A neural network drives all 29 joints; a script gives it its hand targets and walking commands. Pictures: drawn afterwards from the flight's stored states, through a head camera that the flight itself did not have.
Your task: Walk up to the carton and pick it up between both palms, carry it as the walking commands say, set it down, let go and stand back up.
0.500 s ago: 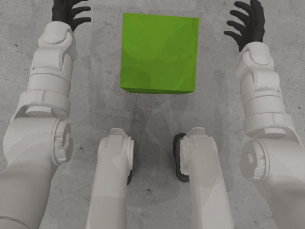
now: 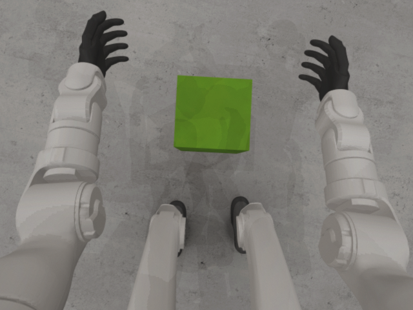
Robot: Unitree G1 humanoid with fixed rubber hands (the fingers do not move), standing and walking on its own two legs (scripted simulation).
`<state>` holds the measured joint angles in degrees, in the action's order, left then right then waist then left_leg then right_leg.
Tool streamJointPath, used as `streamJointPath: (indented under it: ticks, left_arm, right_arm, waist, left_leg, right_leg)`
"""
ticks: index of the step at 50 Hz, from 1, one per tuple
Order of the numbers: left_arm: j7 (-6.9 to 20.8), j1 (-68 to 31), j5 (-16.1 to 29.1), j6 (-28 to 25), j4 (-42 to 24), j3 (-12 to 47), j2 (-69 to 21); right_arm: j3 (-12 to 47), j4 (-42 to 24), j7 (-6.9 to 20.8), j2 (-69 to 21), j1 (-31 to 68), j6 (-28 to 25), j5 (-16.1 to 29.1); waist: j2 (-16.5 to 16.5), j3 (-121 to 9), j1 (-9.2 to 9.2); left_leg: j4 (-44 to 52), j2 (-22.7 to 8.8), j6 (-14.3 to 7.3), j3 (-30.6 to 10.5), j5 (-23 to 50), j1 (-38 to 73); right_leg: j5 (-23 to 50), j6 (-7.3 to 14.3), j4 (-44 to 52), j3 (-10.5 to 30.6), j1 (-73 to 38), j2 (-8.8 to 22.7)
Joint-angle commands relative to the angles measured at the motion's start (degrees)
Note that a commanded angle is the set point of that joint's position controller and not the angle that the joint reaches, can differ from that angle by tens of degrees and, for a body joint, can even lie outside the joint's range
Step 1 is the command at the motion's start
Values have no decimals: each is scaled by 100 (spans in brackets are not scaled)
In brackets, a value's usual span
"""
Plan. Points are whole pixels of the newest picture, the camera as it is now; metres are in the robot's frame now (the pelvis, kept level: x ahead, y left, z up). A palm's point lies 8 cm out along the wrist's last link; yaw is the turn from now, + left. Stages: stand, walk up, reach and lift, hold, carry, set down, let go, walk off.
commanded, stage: set down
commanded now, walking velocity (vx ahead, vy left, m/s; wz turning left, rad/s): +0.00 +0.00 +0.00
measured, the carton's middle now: (211, 120) +0.49 -0.01 -0.49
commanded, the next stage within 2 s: let go in 0.20 s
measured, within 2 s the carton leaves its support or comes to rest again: neither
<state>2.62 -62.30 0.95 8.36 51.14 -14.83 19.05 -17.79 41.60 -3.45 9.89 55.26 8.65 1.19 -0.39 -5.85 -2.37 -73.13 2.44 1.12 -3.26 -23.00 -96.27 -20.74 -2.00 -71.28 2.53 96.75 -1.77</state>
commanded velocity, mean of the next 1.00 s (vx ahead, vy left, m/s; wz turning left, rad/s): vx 0.00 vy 0.00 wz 0.00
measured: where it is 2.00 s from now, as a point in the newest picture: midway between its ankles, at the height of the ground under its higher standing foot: (208, 236)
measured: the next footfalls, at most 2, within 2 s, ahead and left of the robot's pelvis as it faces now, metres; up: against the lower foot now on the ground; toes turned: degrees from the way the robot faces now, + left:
none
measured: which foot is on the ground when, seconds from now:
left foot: down 0.00-1.00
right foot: down 0.00-1.00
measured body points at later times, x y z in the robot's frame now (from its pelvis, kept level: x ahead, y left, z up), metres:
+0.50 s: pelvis +0.04 +0.00 +0.08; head +0.31 +0.00 +0.44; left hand +0.46 +0.21 -0.05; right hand +0.43 -0.22 -0.04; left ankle +0.07 +0.12 -0.58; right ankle +0.08 -0.13 -0.58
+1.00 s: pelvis +0.09 +0.00 +0.16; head +0.16 +0.00 +0.60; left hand +0.29 +0.22 +0.07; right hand +0.27 -0.24 +0.07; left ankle +0.07 +0.12 -0.58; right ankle +0.08 -0.13 -0.58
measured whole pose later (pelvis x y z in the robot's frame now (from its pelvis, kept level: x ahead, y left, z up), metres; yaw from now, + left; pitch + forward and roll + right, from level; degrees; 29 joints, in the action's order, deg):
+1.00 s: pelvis +0.09 +0.00 +0.16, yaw +0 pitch +8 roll +0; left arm 2.9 8.8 -0.6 -0.1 28.4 -3.6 11.4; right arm -2.9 26.0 3.1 11.5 -11.1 0.6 0.9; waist 0.3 -0.4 -0.9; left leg -28.3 0.6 0.4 -3.0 -16.4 -20.1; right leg -14.6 -0.5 -27.8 3.6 21.3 -1.3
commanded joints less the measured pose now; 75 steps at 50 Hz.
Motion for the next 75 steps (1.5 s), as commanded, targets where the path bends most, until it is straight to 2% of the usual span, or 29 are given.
streamJointPath:
  ticks: [1,5,10,14,18,20,22,24,27,32,36,40,46,53,59,67,74,75]
  left_arm:
    - [49,-1224,-70,-149,-591,-128,615]
    - [103,-1089,-175,-195,-609,-197,519]
    - [142,-890,-426,-315,-229,-356,281]
    - [70,-569,-693,-329,-316,-529,170]
    - [-132,269,-826,-290,-966,-440,57]
    - [-242,1008,-808,-276,-1505,-287,-39]
    - [-240,1613,-726,-268,-2095,-80,-33]
    - [-198,2003,-634,-274,-2492,69,-39]
    - [-147,2750,-506,-336,-2693,259,-189]
    - [-44,3954,-366,-564,-2409,418,-316]
    - [6,4680,-320,-744,-2212,508,-338]
    - [3,5583,-271,-883,-2260,697,-352]
    - [-7,6706,-170,-998,-2732,949,-258]
    - [98,7308,-91,-760,-3062,1075,-186]
    - [174,7173,-145,-404,-3104,1130,-215]
    - [165,7234,-216,-107,-3194,1076,-166]
    - [56,7149,-132,-190,-3060,1117,16]
    - [-209,7242,-272,-378,-2366,917,567]
  right_arm:
    - [-102,-625,39,499,958,-144,-112]
    - [-179,-678,82,415,817,-182,-248]
    - [-329,-298,132,241,728,-290,-533]
    - [-414,-294,178,317,448,-359,-725]
    - [-253,-755,326,441,-214,-343,-829]
    - [-28,-1110,439,495,-961,-317,-804]
    - [169,-1470,494,526,-1717,-292,-714]
    - [316,-1763,540,538,-2116,-297,-578]
    - [528,-1970,635,495,-2661,-371,-377]
    - [751,-1828,692,450,-3879,-579,-192]
    - [895,-1676,682,462,-4640,-749,-144]
    - [1067,-1685,658,522,-5414,-888,-108]
    - [1304,-1994,622,633,-6383,-946,-18]
    - [1428,-2250,708,751,-6585,-724,-39]
    - [1369,-2159,750,761,-6624,-381,-183]
    - [1367,-2255,753,843,-6571,-82,-225]
    - [1397,-2371,625,797,-6522,187,-236]
    - [1303,-1587,335,1501,-6361,-170,-314]
  waist:
    - [-319,-5355,-6]
    - [-303,-5242,-17]
    - [-212,-4492,-21]
    - [-176,-4635,-32]
    - [-227,-5627,19]
    - [-242,-6078,22]
    - [-223,-6043,-30]
    - [-209,-5620,1]
    - [-158,-4996,73]
    - [66,-3614,77]
    - [58,-2565,117]
    - [-33,-1904,140]
    - [13,-1044,150]
    - [-66,117,268]
    - [45,794,206]
    - [18,1053,195]
    - [-58,771,232]
    - [-139,757,344]
  left_leg:
    - [1050,171,115,469,1895,3458]
    - [1513,159,114,422,2072,3843]
    - [1806,144,118,352,1982,3722]
    - [1920,159,142,310,2272,4045]
    - [1994,134,106,316,3031,5012]
    - [2074,111,102,294,3526,5572]
    - [2198,109,103,272,3724,5814]
    - [2367,117,91,257,3571,5794]
    - [2665,135,76,259,3237,5739]
    - [3204,115,53,282,2433,5696]
    - [3644,71,18,297,2021,6097]
    - [4024,24,1,317,2044,6802]
    - [4616,12,-47,340,2384,7872]
    - [5175,6,-1,292,2092,8754]
    - [5320,-17,16,328,1653,8965]
    - [5309,-21,-22,306,1783,9004]
    - [5099,-45,-49,328,2011,9157]
    - [4905,-342,99,188,1817,8421]
  right_leg:
    - [1827,-159,845,-572,-3354,-237]
    - [2026,-179,1303,-519,-3752,-228]
    - [1902,-163,1629,-515,-3727,-176]
    - [2115,-157,1770,-525,-4019,-198]
    - [2703,-130,1791,-532,-4657,-211]
    - [3112,-91,1847,-497,-5108,-213]
    - [3383,-56,1975,-419,-5508,-212]
    - [3346,-35,2140,-350,-5719,-198]
    - [3229,-1,2389,-284,-6184,-176]
    - [2820,-9,2932,-213,-6911,-107]
    - [2440,-8,3357,-174,-7210,-67]
    - [2444,8,3708,-164,-7651,-68]
    - [2714,49,4320,-171,-8518,-109]
    - [1942,68,4920,-205,-8908,-99]
    - [1528,46,4989,-269,-9124,-125]
    - [1651,70,4937,-279,-9356,-172]
    - [1751,94,4745,-254,-9376,-198]
    - [1686,-42,4753,-95,-8739,245]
